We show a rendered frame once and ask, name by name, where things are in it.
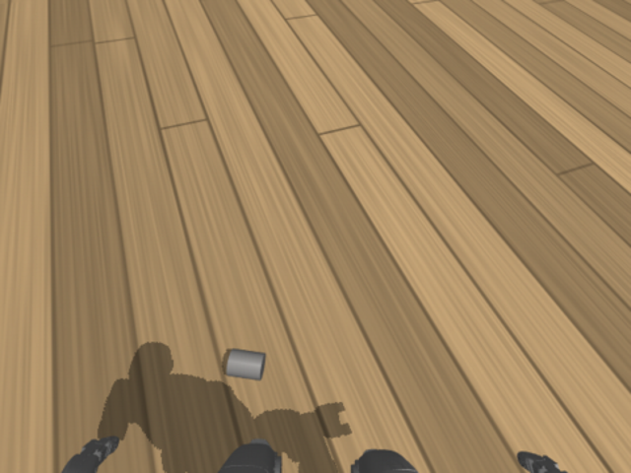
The left robot hand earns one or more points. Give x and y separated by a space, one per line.
92 455

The right robot hand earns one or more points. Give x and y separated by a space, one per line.
537 464

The can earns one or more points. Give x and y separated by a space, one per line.
246 364

